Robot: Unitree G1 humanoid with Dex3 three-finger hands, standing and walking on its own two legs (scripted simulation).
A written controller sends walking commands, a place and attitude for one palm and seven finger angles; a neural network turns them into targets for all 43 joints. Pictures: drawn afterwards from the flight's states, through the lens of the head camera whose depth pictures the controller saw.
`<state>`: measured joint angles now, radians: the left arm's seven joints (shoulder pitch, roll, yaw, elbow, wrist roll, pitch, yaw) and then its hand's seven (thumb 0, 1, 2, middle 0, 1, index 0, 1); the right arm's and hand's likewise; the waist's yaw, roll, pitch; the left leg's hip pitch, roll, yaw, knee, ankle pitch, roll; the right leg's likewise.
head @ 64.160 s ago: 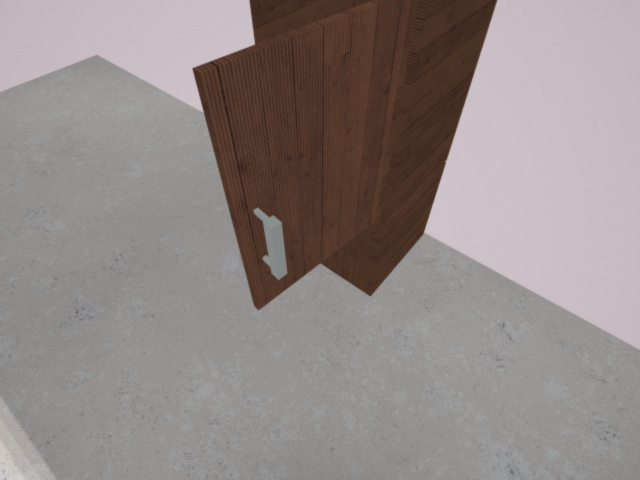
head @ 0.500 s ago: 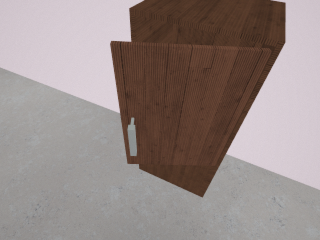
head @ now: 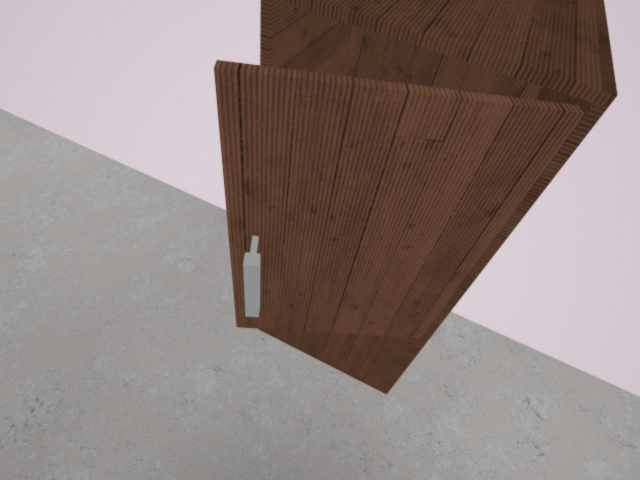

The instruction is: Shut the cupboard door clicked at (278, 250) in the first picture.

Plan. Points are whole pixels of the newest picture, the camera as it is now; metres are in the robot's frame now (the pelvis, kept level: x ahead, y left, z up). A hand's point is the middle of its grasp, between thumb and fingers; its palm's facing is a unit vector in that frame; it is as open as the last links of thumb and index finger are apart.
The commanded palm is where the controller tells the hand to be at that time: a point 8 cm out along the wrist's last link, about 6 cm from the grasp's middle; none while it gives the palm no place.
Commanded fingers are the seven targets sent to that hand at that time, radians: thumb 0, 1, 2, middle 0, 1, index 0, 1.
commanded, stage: shuffle to correct the standing spot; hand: left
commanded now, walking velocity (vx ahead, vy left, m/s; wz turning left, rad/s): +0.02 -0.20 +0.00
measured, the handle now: (253, 277) +0.44 +0.13 -0.09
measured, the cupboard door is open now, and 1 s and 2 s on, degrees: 25 25 25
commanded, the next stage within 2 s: come to a stop and stand still in 0.20 s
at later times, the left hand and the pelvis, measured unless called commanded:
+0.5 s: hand out of the picture +0.14 +0.08 -0.16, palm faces -0.03 -0.98 -0.20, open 7.4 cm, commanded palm none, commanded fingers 0.00 0.90 0.90 -0.20 -0.30 -0.20 -0.30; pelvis +0.02 -0.09 +0.00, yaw +0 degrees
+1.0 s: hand out of the picture -0.03 +0.15 -0.17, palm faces +0.09 -0.98 -0.16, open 7.4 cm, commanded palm none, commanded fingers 0.00 0.90 0.90 -0.20 -0.30 -0.20 -0.30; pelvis -0.02 -0.03 +0.02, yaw +0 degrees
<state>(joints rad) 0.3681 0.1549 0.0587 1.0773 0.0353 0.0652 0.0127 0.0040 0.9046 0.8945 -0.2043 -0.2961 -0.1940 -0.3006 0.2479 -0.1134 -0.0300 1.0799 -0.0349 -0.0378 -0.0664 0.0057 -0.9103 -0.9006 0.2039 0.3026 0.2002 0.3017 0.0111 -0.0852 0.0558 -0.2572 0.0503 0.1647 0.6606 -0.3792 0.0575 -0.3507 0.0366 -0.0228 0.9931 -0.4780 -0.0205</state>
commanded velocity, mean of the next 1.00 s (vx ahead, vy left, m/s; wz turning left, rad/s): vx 0.02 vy -0.02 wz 0.00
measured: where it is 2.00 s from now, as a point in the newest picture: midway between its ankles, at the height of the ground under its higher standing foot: outside the picture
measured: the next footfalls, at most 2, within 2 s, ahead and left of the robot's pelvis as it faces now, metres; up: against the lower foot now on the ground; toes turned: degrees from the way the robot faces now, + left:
right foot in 0.38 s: +0.10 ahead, -0.23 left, +0.00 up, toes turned -6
left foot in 0.78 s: +0.01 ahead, +0.02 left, +0.00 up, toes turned +3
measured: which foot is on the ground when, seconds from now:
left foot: down 0.00-0.38, up 0.40-0.76, down 0.78-1.00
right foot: up 0.00-0.36, down 0.38-0.78, up 0.80-1.00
